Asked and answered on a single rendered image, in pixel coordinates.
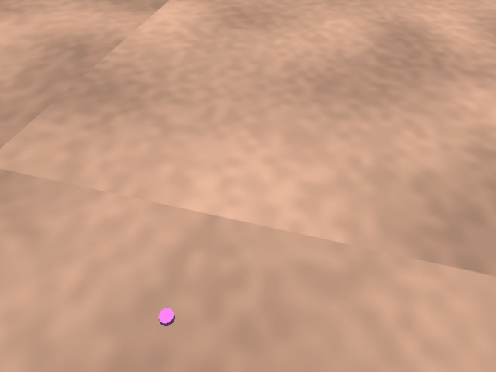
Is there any tin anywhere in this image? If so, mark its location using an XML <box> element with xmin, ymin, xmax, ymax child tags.
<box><xmin>159</xmin><ymin>308</ymin><xmax>175</xmax><ymax>326</ymax></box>

